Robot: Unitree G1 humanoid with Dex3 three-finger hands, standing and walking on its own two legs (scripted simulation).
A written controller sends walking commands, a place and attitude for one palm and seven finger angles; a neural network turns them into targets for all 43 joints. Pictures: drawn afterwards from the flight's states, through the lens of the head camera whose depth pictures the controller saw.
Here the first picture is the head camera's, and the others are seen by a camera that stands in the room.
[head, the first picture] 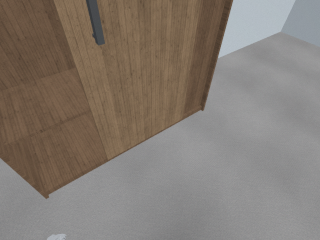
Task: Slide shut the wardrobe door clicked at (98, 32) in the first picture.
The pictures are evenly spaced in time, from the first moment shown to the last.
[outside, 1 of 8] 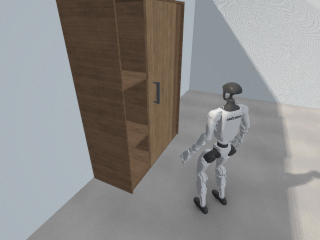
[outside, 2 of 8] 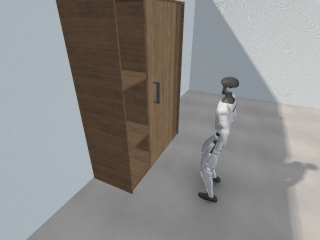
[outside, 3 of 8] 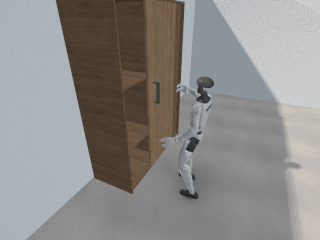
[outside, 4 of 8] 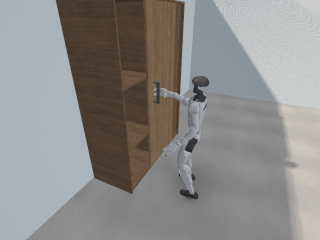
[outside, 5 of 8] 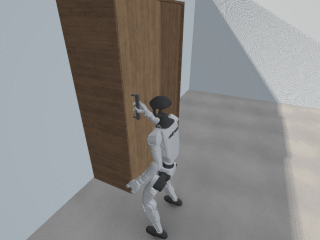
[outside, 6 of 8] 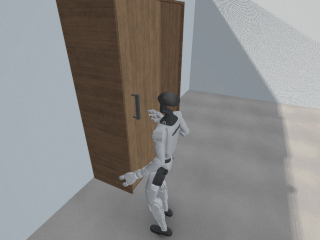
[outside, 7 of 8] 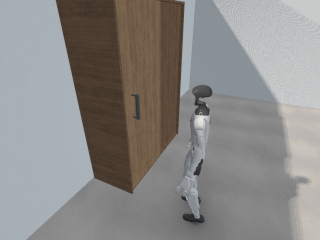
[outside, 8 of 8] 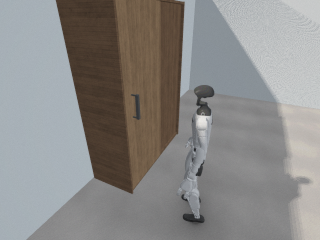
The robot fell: no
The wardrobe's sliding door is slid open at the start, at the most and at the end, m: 0.41 0.41 0.00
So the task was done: yes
